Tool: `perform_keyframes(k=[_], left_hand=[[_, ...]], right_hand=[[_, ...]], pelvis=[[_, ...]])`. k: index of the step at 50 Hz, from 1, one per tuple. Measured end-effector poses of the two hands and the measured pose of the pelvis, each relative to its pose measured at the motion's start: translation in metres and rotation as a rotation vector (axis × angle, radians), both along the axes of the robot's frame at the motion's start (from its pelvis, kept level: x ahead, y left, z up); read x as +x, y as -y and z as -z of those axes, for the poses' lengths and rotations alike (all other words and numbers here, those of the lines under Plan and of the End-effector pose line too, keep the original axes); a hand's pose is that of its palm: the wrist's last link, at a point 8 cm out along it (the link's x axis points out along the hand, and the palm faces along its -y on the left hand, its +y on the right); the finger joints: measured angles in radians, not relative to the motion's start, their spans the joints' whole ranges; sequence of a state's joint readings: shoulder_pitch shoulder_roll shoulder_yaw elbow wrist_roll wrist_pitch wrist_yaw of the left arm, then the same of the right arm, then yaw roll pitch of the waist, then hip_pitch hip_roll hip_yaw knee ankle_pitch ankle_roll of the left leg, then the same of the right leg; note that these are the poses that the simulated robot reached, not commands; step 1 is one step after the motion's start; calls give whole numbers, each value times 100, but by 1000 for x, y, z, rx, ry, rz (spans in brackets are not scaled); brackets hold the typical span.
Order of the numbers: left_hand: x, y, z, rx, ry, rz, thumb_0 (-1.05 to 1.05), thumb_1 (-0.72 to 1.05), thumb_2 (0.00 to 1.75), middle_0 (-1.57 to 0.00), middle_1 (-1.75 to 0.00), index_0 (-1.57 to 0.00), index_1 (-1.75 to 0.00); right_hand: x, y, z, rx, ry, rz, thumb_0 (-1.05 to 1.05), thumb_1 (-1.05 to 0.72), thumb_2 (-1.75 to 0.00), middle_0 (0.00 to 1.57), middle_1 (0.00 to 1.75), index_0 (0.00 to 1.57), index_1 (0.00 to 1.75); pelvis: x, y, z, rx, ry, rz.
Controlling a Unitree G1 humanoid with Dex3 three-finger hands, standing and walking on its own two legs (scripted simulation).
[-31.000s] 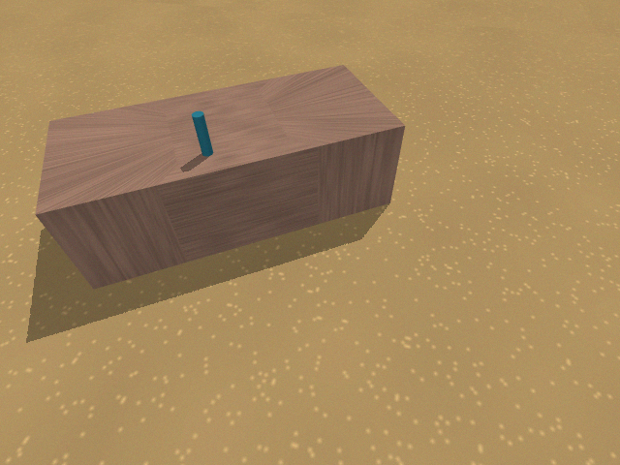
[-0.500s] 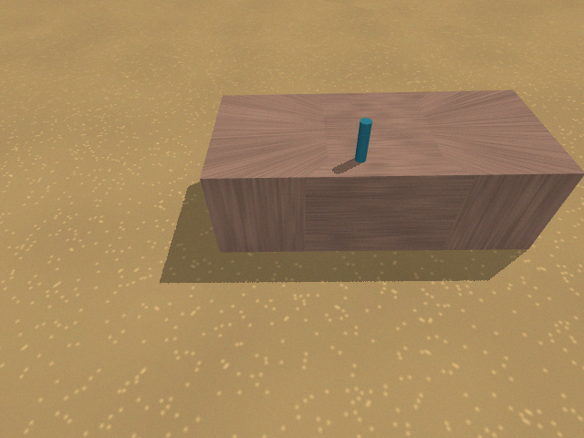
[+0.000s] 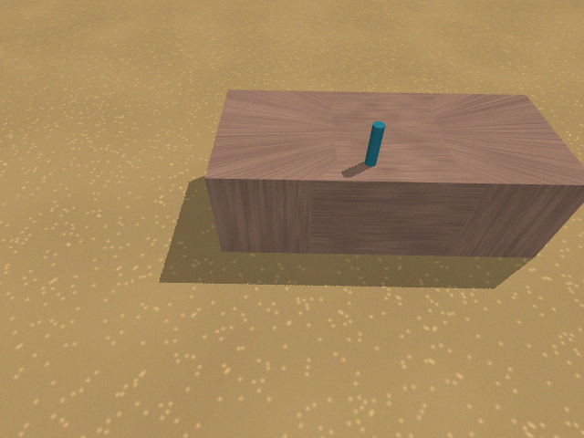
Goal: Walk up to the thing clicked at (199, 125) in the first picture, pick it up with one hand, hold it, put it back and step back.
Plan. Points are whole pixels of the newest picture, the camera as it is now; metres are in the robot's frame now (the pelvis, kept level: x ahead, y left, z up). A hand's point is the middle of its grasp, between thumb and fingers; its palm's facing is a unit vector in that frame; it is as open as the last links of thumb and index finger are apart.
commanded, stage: step back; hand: right
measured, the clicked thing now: (374, 144) +1.06 -0.25 -0.27
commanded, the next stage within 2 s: stand in 0.14 s
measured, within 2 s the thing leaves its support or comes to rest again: neither
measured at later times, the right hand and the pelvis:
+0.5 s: hand out of the picture +0.10 -0.25 -0.14, palm faces +0.02 +0.94 -0.34, open 7.4 cm; pelvis +0.00 +0.00 +0.01, yaw -1 degrees
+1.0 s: hand out of the picture +0.05 -0.26 -0.15, palm faces +0.00 +0.94 -0.33, open 7.4 cm; pelvis -0.01 -0.01 +0.01, yaw +0 degrees
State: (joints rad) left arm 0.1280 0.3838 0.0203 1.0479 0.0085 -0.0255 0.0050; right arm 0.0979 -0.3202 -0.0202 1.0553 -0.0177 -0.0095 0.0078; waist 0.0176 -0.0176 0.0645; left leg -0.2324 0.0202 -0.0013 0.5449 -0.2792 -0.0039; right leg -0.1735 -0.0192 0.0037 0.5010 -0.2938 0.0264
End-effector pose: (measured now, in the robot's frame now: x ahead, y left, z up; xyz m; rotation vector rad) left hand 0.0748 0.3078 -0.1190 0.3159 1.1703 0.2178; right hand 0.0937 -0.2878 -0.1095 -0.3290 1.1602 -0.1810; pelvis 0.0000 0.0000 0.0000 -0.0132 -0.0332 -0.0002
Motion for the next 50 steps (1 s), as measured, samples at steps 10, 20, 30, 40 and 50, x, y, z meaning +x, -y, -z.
perform_keyframes(k=[10, 20, 30, 40, 50], left_hand=[[31, 2, -9, 1, 24, 28, 0, 90, 90, -21, -30, -20, -30], [24, 15, -10, -21, -21, 44, 0, 90, 90, -21, -30, -20, -30], [4, 21, -9, -20, -56, 39, 0, 90, 90, -21, -30, -20, -30], [-10, 23, -11, -11, -70, 33, 0, 90, 90, -21, -30, -20, -30], [-17, 24, -10, -13, -81, 28, 0, 90, 90, -21, -30, -20, -30]], right_hand=[[27, -7, -6, 16, 45, 12, 1, -90, -90, 20, 30, 21, 30], [9, 4, -9, 10, 9, 43, 1, -90, -90, 20, 30, 21, 30], [-22, 14, -5, 11, -49, 70, 1, -91, -90, 20, 30, 21, 30], [-42, 18, -1, 19, -80, 72, 1, -91, -90, 20, 30, 21, 30], [-51, 20, 0, 16, -97, 68, 1, -91, -90, 20, 30, 21, 30]], pelvis=[[6, -5, -6, 8, -2, 10], [5, -2, -12, 16, 6, 11], [-3, 5, -13, 15, 14, 10], [-10, 10, -13, 13, 14, 7], [-11, 12, -13, 12, 11, 8]])
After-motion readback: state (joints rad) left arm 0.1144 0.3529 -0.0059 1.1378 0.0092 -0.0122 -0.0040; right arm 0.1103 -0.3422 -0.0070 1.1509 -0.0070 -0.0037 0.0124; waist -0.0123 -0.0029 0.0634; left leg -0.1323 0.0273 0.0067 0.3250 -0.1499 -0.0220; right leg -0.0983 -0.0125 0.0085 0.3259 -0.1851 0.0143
